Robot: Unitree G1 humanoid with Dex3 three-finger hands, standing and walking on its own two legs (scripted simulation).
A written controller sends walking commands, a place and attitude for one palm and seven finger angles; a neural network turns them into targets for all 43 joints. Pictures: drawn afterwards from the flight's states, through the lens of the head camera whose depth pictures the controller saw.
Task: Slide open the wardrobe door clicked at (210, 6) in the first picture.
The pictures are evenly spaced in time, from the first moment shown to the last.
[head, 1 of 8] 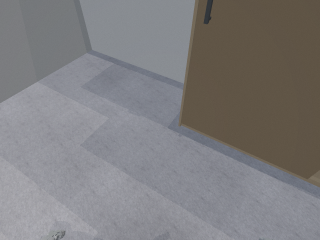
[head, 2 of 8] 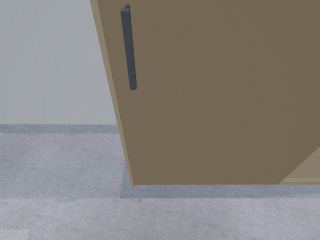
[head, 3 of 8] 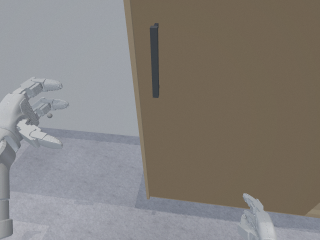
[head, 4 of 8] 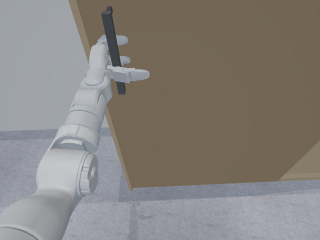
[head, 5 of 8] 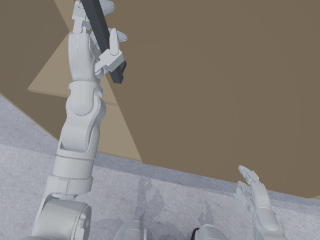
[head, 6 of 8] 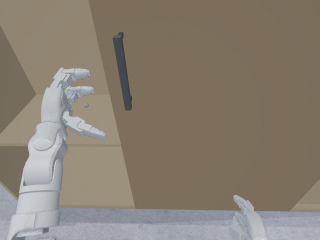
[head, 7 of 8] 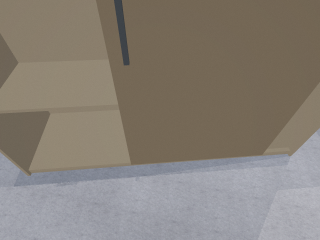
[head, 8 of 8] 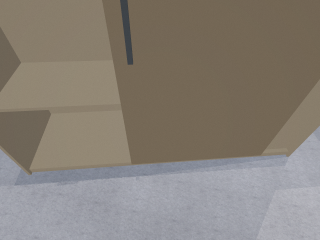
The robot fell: no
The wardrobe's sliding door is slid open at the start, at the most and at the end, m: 0.00 0.69 0.68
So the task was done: yes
